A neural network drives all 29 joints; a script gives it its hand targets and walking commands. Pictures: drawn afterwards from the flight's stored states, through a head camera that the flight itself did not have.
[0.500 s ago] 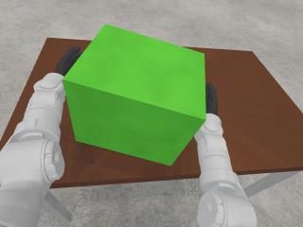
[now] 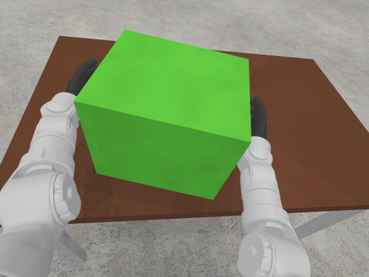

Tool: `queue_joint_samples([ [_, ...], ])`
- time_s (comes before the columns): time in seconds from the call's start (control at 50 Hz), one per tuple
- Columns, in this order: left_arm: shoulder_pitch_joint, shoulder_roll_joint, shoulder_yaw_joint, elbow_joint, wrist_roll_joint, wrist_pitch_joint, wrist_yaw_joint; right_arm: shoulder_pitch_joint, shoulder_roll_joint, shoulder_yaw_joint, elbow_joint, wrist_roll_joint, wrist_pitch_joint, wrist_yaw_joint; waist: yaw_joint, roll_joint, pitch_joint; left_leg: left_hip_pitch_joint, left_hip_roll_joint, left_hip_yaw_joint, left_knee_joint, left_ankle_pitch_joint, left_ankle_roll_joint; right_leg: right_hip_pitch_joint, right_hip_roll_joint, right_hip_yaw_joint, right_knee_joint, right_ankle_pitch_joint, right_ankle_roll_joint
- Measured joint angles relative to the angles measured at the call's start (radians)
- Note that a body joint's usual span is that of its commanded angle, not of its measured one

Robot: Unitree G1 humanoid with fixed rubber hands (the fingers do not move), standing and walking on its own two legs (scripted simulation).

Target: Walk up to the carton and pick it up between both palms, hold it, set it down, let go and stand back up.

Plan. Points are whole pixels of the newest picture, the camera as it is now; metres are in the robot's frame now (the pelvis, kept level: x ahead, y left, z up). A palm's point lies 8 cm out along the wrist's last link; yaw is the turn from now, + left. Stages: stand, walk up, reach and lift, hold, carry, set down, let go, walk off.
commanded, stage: set down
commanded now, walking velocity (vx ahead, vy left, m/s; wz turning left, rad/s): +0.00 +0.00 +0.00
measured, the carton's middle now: (170, 117) +0.45 +0.04 +0.07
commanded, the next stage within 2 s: none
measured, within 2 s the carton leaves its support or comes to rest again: neither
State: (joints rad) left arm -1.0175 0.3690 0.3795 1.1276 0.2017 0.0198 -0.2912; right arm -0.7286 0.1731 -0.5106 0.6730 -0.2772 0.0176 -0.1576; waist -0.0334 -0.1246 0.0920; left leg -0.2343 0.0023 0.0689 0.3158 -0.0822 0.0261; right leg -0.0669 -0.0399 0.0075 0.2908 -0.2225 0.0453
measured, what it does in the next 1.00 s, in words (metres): stands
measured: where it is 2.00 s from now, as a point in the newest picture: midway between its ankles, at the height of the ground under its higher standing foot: outside the picture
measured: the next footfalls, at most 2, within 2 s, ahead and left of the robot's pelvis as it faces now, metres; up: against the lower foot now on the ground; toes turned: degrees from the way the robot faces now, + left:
none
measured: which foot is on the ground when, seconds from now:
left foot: down 0.00-1.00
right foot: down 0.00-1.00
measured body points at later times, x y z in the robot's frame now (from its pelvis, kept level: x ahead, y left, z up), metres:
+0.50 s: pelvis +0.00 +0.00 +0.00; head +0.04 +0.05 +0.44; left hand +0.46 +0.23 +0.12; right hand +0.41 -0.15 +0.11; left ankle +0.06 +0.10 -0.75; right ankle -0.04 -0.15 -0.75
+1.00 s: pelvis +0.00 +0.01 -0.01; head +0.06 +0.05 +0.43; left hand +0.48 +0.24 +0.09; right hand +0.42 -0.16 +0.08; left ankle +0.06 +0.10 -0.75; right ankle -0.04 -0.15 -0.75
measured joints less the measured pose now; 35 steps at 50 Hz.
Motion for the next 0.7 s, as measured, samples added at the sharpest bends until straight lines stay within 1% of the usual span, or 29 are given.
queue_joint_samples([
  [0.14,0.002,0.003,0.009,0.015,0.019,-0.012,0.0,-0.008,0.005,-0.019,0.038,-0.02,-0.03,0.0,-0.012,0.001,-0.019,-0.014,0.002,-0.008,0.007,-0.002,-0.003,-0.007,0.003,-0.008,-0.001,0.0,-0.002],
  [0.3,-0.008,0.008,0.024,0.042,0.029,-0.028,-0.002,-0.019,0.009,-0.036,0.054,-0.028,-0.048,0.001,-0.016,0.004,-0.009,-0.006,0.0,-0.012,0.007,-0.002,-0.003,-0.001,0.001,-0.013,0.006,-0.006,-0.002],
  [0.34,-0.013,0.006,0.033,0.045,0.038,-0.031,-0.003,-0.018,0.013,-0.042,0.047,-0.04,-0.048,0.002,-0.014,0.002,-0.006,-0.006,-0.001,-0.013,0.006,-0.001,-0.002,-0.001,0.001,-0.014,0.006,-0.006,-0.002],
  [0.42,-0.017,-0.006,0.059,0.028,0.059,-0.021,-0.011,-0.012,0.012,-0.04,0.026,-0.036,-0.042,0.005,-0.007,0.0,0.006,0.001,-0.002,-0.012,0.002,0.002,-0.002,0.004,0.0,-0.013,0.007,-0.006,-0.001],
  [0.52,-0.012,-0.006,0.054,0.03,0.058,-0.025,-0.01,-0.014,0.018,-0.058,0.032,-0.051,-0.053,0.011,-0.008,0.003,-0.007,-0.01,-0.001,-0.011,0.004,0.0,-0.002,-0.007,0.0,-0.012,0.01,-0.007,-0.002],
  [0.58,-0.012,-0.005,0.059,0.031,0.061,-0.028,-0.011,-0.014,0.014,-0.046,0.034,-0.052,-0.054,0.007,-0.008,0.005,-0.001,-0.005,-0.001,-0.01,0.006,-0.001,-0.001,-0.003,0.0,-0.012,0.01,-0.007,0.0],
  [0.64,-0.016,0.0,0.059,0.038,0.056,-0.033,-0.012,-0.015,-0.001,-0.017,0.045,-0.033,-0.059,-0.003,-0.006,0.006,0.013,0.004,-0.001,-0.007,0.008,-0.003,0.0,0.004,0.0,-0.009,0.013,-0.009,0.0],
  [0.68,-0.019,0.01,0.038,0.051,0.032,-0.045,-0.007,-0.02,-0.02,0.014,0.066,-0.008,-0.061,-0.017,-0.009,0.008,0.015,-0.002,0.0,-0.007,0.015,-0.005,0.001,0.0,0.0,-0.009,0.019,-0.01,0.0],
  [0.7,-0.019,0.021,0.007,0.063,0.006,-0.053,0.001,-0.022,-0.035,0.043,0.084,0.015,-0.059,-0.026,-0.012,0.012,0.011,-0.011,0.001,-0.008,0.023,-0.007,0.001,-0.008,0.002,-0.009,0.023,-0.011,0.0],
])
